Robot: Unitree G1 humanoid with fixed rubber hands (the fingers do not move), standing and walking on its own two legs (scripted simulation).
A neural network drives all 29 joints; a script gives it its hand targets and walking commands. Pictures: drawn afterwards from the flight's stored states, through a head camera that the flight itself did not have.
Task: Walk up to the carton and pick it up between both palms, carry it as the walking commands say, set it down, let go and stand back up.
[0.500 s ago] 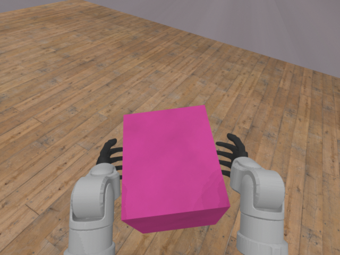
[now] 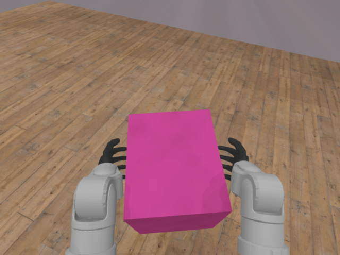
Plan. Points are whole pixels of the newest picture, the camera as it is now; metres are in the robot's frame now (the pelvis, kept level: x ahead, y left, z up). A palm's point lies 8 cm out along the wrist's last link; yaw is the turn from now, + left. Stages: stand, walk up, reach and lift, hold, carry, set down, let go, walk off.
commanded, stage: carry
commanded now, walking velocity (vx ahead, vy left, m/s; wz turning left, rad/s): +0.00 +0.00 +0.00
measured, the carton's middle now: (173, 174) +0.32 -0.01 +0.02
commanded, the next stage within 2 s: none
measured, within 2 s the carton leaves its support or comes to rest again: neither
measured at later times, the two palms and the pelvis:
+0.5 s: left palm (109, 177) +0.27 +0.13 +0.08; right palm (235, 175) +0.27 -0.14 +0.09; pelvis +0.00 +0.00 +0.00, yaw +0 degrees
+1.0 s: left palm (109, 173) +0.28 +0.13 +0.08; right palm (236, 170) +0.28 -0.14 +0.10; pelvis +0.00 +0.00 +0.00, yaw +0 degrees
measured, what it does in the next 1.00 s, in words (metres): stands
